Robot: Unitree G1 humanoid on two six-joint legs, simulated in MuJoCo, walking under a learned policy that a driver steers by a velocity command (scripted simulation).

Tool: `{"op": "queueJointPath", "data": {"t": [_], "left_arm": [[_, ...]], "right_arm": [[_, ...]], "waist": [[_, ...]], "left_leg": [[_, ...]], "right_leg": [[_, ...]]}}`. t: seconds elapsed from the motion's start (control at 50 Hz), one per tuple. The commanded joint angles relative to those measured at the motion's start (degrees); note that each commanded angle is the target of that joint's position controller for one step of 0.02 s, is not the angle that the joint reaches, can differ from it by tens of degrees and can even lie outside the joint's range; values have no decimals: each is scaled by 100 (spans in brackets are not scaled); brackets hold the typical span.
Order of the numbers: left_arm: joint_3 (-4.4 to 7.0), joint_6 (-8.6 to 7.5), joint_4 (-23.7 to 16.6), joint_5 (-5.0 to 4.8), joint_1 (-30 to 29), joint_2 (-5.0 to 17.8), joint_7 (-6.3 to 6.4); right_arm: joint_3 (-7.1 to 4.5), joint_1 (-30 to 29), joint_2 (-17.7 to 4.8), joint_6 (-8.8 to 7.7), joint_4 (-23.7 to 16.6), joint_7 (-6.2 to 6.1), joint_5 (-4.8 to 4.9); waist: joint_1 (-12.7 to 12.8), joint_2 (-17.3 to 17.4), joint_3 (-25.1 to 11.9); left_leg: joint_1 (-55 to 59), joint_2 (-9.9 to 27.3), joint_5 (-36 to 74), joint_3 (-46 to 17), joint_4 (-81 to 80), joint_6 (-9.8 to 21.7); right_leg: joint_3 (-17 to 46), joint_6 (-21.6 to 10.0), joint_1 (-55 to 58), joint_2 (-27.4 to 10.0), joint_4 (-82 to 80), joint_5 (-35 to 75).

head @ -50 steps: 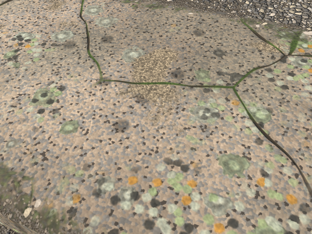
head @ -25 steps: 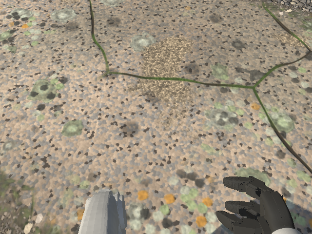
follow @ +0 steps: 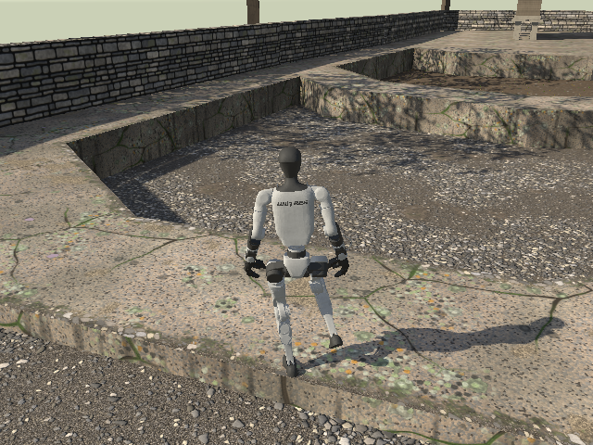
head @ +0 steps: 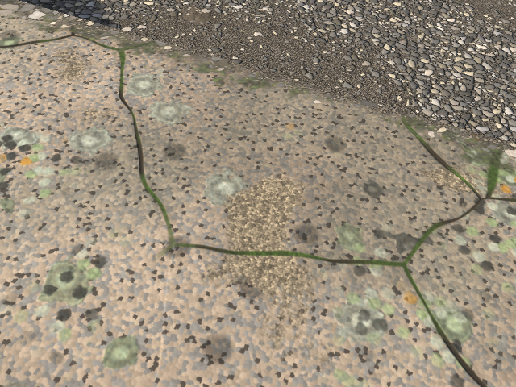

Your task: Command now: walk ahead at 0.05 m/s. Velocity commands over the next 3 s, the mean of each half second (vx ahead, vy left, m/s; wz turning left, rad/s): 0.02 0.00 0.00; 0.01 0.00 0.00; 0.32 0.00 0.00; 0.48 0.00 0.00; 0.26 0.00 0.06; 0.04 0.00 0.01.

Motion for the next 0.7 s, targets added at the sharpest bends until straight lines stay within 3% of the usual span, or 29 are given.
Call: {"op": "queueJointPath", "data": {"t": [0.02,0.06,0.08,0.14,0.18,0.24,0.28,0.3,0.32,0.34,0.36,0.4,0.5,0.7], "left_arm": [[-189,393,-212,-140,75,-491,198],[-198,567,-358,-100,-170,-322,219],[-193,594,-419,-66,-267,-211,227],[-158,674,-397,-24,-248,92,309],[-118,686,-311,-50,-126,211,369],[-120,654,-225,-95,-118,191,400],[-141,589,-57,-28,153,142,368],[-106,562,49,41,354,295,368],[-44,545,63,51,340,572,378],[-13,560,87,-28,125,580,370],[-42,577,97,-42,26,335,348],[-81,564,143,31,-129,183,343],[-51,532,442,8,-130,322,361],[-81,577,840,33,-209,344,398]], "right_arm": [[109,81,148,142,-273,-582,481],[-44,-197,-424,260,-305,-714,277],[-110,-330,-585,302,-375,-705,248],[-184,-268,-730,464,-257,-583,292],[-211,-281,-713,567,-206,-502,262],[-214,-305,-616,661,-135,-441,240],[-207,-325,-610,652,-27,-393,289],[-200,-231,-587,601,43,-340,283],[-200,-140,-574,543,62,-283,200],[-211,-137,-574,515,78,-243,155],[-200,-401,-588,516,101,-226,172],[-171,-588,-534,562,153,-251,227],[-173,-287,-594,658,456,-231,239],[-144,6,-596,679,949,-273,238]], "waist": [[-37,528,-833],[-5,721,-756],[-39,676,-666],[-136,736,-325],[-155,785,-185],[-137,775,-73],[112,627,-177],[167,476,-345],[22,150,-502],[-107,-209,-624],[40,-168,-599],[89,-68,-511],[32,2,-348],[10,205,15]], "left_leg": [[1747,1235,2767,-1121,-1289,-354],[1945,1445,3404,-1227,-1447,-115],[1938,1499,3379,-1184,-1529,-32],[1942,1490,4030,-1099,-1400,-113],[2036,1483,4263,-1110,-1235,4],[2039,1495,4168,-1229,-1094,212],[1737,1356,4080,-1124,-943,141],[1485,1203,3618,-1063,-891,40],[1134,908,2941,-936,-893,-105],[936,666,2492,-878,-1067,-249],[1080,587,2238,-803,-1094,-245],[1208,563,2151,-717,-1030,-177],[1249,561,1663,-687,-1074,-69],[1040,582,838,-684,-1278,-151]], "right_leg": [[-377,138,144,-583,-1881,-177],[-670,276,532,-972,-2595,-675],[-877,319,738,-1117,-2958,-923],[-1151,343,1327,-1192,-3633,-1611],[-1310,270,1547,-1136,-4008,-2056],[-1434,121,1963,-1083,-4871,-2183],[-1445,-68,2930,-1061,-5965,-741],[-1253,-187,3553,-1126,-5959,68],[-1183,-280,4071,-1211,-5627,738],[-1203,-382,4239,-1132,-5362,595],[-1273,-362,4067,-1045,-5445,264],[-1292,-297,3901,-1011,-5638,99],[-1333,-376,3929,-956,-5767,101],[-1344,-471,3980,-842,-6049,-151]]}}
Next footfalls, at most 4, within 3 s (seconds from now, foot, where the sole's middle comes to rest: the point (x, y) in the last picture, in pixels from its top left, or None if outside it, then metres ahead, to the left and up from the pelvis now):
0.30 right None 0.13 -0.17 -0.77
1.36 right None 0.25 -0.26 -0.77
1.84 left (261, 336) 0.63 -0.04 -0.77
2.30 right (335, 261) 0.87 -0.27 -0.77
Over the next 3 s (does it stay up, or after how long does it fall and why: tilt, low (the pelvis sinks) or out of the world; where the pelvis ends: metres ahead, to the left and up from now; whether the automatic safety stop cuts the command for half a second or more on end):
stays up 0.79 -0.16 0.00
